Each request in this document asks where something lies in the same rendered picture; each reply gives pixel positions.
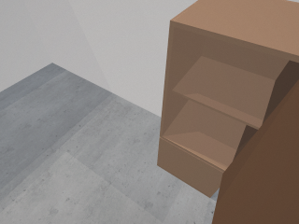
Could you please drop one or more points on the cupboard door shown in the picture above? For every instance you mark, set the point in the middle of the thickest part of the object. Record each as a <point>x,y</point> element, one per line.
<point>261,185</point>

